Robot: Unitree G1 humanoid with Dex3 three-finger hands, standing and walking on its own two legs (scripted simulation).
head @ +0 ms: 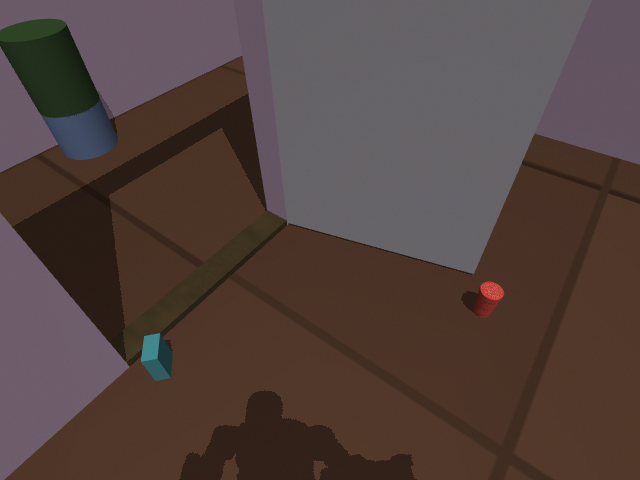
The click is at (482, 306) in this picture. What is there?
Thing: tapered cup
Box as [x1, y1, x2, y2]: [473, 281, 503, 317]
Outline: 496,283 488,281 481,284 473,308 474,312 481,317 487,316 501,299 503,295 503,290
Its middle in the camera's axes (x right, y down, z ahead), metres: +0.61 +0.23 +1.40
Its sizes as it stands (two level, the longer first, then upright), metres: 0.079 0.079 0.128
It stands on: the floor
